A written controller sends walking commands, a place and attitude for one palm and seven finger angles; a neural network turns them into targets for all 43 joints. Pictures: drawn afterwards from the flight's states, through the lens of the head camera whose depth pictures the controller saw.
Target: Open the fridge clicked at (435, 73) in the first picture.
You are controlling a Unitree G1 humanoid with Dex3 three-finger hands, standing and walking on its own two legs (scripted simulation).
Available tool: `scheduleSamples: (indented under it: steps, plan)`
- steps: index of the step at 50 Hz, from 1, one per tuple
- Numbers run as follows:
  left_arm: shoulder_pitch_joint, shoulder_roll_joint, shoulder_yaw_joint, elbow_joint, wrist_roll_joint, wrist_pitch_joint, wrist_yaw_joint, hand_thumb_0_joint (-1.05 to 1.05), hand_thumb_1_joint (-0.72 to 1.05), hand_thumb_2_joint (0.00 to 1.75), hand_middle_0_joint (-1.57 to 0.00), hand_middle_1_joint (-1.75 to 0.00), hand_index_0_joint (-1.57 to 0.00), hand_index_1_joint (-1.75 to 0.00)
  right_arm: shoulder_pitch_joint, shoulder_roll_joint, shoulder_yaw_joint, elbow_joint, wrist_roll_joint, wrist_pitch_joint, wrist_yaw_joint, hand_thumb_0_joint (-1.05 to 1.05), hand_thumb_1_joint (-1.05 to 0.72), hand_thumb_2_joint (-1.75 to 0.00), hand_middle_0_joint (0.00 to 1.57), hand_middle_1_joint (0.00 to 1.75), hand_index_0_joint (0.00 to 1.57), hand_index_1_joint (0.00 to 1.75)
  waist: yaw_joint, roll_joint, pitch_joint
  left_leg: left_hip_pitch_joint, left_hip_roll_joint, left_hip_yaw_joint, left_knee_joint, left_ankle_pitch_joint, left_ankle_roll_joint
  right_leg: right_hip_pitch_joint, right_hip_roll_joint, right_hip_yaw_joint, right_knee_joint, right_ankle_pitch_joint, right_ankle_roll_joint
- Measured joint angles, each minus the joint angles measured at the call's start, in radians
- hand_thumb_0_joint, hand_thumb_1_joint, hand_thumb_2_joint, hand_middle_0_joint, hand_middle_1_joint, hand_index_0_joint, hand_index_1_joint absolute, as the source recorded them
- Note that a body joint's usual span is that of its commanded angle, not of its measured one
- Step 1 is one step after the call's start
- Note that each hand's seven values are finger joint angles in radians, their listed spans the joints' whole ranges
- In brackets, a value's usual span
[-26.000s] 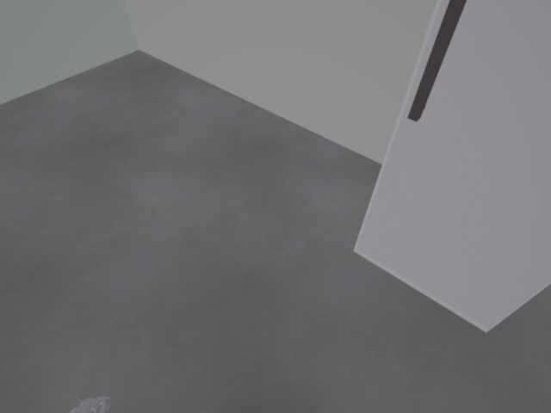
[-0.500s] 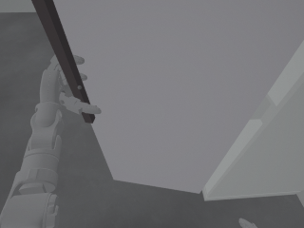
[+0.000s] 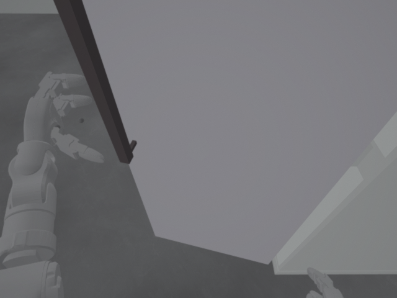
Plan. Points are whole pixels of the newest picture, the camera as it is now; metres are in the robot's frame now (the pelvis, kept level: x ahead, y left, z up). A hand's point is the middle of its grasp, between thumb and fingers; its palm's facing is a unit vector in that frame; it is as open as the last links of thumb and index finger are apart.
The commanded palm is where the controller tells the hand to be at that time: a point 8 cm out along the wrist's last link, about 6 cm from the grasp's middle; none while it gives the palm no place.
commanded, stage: slip the hand off the handle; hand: left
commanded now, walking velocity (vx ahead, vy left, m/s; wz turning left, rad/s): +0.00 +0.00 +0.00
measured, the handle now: (108, 88) +0.44 +0.20 +0.20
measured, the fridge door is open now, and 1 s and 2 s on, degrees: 76 76 76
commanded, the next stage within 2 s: draw the hand back to the body in 1.00 s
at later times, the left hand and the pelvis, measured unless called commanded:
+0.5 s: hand (55, 126) +0.37 +0.29 +0.16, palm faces +0.11 -0.98 -0.17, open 14.7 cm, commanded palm +0.32 +0.33 +0.17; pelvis -0.01 +0.03 +0.00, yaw -2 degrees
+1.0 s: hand (30, 170) +0.27 +0.29 +0.16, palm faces +0.16 -0.97 -0.18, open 14.7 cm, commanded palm +0.23 +0.33 +0.17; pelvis -0.02 +0.02 +0.00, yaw +1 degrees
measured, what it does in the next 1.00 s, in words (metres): stands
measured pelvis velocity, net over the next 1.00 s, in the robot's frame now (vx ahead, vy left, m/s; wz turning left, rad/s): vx -0.02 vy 0.02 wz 0.02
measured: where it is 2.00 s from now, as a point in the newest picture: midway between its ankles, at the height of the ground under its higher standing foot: outside the picture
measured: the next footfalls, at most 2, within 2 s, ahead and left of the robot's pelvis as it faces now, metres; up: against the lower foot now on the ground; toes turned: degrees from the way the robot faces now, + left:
none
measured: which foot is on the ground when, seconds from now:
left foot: down 0.00-1.00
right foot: down 0.00-1.00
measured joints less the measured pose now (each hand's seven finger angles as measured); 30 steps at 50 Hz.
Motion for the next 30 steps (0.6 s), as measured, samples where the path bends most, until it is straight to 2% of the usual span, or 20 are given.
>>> scheduleSamples:
  steps: [19,25,30]
  plan:
    - [-0.056,0.109,0.096,0.137,-0.013,-0.030,-0.090,-0.02,-0.55,0.20,-0.26,-1.15,-0.25,-1.15,0.085,-0.008,0.004,0.001,0.000,0.020,-0.013,0.01,-0.91,-0.90,0.20,0.30,0.20,0.30,-0.041,-0.002,-0.008,-0.070,0.000,0.017,0.056,-0.012,0.026,-0.062,-0.003,0.019,0.023,0.015,0.022]
    - [0.063,0.066,0.082,-0.013,-0.056,-0.030,-0.106,-0.02,-0.55,0.20,-0.26,-1.15,-0.25,-1.15,0.106,-0.010,-0.001,-0.012,0.004,0.019,-0.007,0.01,-0.91,-0.90,0.20,0.30,0.20,0.30,-0.032,0.005,-0.018,-0.056,-0.004,0.029,0.055,-0.016,0.036,-0.048,-0.008,0.031,0.015,0.020,0.033]
    - [0.166,0.020,0.063,-0.147,-0.060,0.013,-0.070,-0.02,-0.55,0.20,-0.26,-1.15,-0.25,-1.15,0.083,0.001,0.005,-0.024,0.004,0.002,-0.010,0.01,-0.91,-0.90,0.20,0.30,0.20,0.30,-0.020,0.008,-0.016,-0.032,-0.011,0.029,0.050,-0.014,0.041,-0.023,-0.014,0.031,0.010,0.021,0.038]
